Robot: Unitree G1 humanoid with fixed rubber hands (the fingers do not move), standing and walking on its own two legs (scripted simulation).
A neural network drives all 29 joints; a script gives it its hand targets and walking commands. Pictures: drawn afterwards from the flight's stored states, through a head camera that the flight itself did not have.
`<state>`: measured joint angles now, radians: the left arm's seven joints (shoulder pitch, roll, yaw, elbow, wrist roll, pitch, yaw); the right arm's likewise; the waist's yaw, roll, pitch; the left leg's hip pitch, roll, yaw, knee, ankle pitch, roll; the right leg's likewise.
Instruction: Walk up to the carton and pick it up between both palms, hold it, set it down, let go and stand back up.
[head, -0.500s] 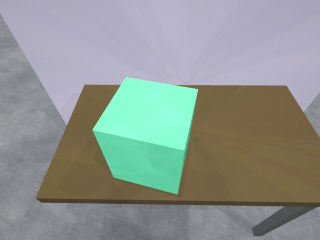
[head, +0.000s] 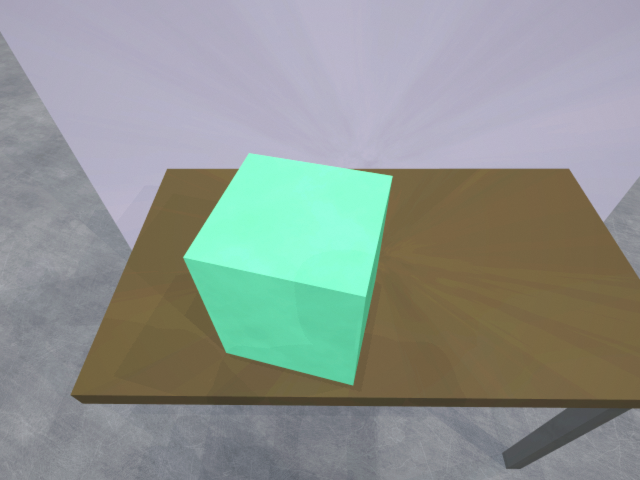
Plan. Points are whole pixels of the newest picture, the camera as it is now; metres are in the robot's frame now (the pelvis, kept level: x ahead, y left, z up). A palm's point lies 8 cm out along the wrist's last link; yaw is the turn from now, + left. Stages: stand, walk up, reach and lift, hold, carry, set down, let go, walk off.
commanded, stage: stand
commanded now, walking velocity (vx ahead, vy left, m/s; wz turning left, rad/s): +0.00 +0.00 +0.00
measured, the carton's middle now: (302, 272) +0.39 +0.03 +0.00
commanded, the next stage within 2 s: none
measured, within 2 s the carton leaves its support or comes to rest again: neither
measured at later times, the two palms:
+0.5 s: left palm out of the picture +0.04 +0.27 -0.12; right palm out of the picture +0.03 -0.29 -0.14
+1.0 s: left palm out of the picture +0.04 +0.28 -0.12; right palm out of the picture +0.04 -0.28 -0.13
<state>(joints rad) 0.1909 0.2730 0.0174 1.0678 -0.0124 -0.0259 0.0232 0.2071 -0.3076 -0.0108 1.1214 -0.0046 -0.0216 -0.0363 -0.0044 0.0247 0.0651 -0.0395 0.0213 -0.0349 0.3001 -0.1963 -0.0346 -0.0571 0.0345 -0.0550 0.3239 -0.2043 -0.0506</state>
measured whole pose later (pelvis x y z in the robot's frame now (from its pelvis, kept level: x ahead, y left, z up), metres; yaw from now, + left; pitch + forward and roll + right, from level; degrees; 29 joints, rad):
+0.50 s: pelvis +0.00 -0.01 +0.00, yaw +0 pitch -4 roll +0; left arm 0.20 0.28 0.02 1.07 -0.01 -0.02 0.02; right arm 0.19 -0.30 -0.01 1.12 0.00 -0.01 -0.04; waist 0.00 0.02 0.07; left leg -0.05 0.04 -0.04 0.32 -0.21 -0.04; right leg -0.06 0.05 -0.06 0.32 -0.20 -0.06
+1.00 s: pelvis +0.00 +0.00 +0.00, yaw +0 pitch -4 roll +0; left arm 0.21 0.27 0.02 1.07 -0.01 -0.03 0.03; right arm 0.19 -0.30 -0.01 1.11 0.00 -0.01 -0.04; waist 0.00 0.02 0.08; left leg -0.04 0.02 -0.03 0.32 -0.21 -0.03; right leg -0.06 0.04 -0.05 0.33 -0.20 -0.05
